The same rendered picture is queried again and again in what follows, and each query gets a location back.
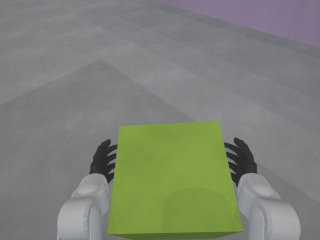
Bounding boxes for carton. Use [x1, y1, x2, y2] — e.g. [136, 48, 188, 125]
[107, 121, 243, 240]

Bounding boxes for robot right forearm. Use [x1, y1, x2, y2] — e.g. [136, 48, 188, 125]
[236, 173, 301, 240]

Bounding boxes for robot left forearm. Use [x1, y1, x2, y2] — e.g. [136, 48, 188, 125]
[57, 173, 110, 240]

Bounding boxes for left robot hand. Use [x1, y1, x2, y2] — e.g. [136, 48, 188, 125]
[89, 139, 118, 184]

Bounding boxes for right robot hand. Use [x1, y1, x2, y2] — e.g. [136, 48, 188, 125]
[224, 137, 258, 188]

